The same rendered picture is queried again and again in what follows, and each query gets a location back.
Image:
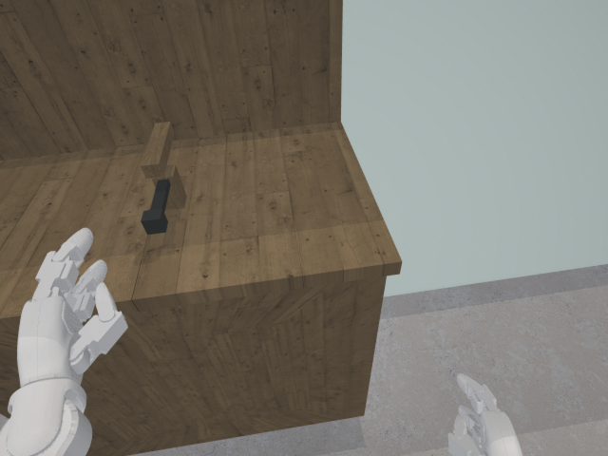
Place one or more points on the tap lever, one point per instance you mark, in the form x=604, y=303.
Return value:
x=154, y=220

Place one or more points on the counter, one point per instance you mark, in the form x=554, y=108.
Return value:
x=258, y=309

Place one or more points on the robot left forearm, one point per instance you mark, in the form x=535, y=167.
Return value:
x=47, y=419

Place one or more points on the robot left hand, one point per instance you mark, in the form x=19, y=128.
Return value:
x=53, y=319

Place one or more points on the robot right hand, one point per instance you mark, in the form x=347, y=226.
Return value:
x=492, y=433

